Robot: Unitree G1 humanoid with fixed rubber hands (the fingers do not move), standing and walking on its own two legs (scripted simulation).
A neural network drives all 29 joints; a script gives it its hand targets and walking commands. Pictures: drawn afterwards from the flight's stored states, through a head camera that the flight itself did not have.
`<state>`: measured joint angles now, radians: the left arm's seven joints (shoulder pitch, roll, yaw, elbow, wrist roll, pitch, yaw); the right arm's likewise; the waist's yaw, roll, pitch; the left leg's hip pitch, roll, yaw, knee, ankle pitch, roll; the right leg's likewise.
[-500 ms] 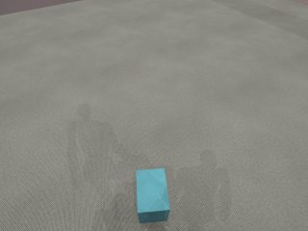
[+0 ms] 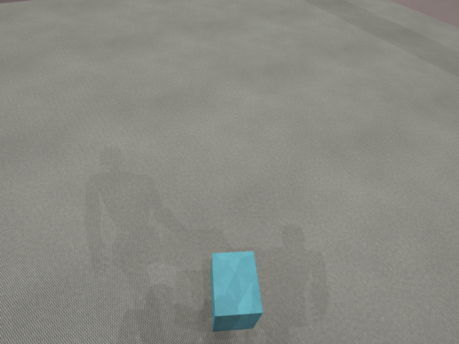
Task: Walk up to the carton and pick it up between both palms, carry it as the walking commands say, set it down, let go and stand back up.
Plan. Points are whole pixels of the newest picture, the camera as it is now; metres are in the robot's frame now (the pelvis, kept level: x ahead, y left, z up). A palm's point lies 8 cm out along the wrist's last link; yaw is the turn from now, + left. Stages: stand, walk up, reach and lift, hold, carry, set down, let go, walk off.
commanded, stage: walk up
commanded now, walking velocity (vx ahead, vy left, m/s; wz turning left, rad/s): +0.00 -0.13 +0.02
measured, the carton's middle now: (232, 291) +0.44 -0.06 -0.66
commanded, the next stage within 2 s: stand in 0.58 s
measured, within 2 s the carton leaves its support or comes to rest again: neither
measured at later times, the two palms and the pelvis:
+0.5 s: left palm out of the picture +0.06 +0.17 -0.14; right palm out of the picture +0.00 -0.29 -0.15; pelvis +0.00 -0.05 +0.00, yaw +0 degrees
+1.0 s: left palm out of the picture -0.02 +0.19 -0.15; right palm out of the picture +0.01 -0.26 -0.14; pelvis +0.00 -0.04 +0.00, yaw +0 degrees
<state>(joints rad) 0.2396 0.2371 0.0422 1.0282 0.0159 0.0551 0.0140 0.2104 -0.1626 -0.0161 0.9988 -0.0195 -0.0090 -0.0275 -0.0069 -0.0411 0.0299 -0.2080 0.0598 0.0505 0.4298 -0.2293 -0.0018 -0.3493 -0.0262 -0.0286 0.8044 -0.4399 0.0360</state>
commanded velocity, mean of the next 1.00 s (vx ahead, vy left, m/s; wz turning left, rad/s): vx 0.00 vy -0.02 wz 0.01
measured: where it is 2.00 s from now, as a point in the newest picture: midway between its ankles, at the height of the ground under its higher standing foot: outside the picture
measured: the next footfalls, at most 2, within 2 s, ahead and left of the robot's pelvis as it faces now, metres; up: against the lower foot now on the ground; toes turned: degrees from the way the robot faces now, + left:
right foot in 0.26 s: +0.03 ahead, -0.17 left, +0.00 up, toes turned +0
left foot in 0.50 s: +0.03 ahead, +0.08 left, +0.00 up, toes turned -8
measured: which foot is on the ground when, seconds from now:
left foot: down 0.00-0.26, up 0.28-0.48, down 0.50-1.00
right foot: up 0.00-0.24, down 0.26-1.00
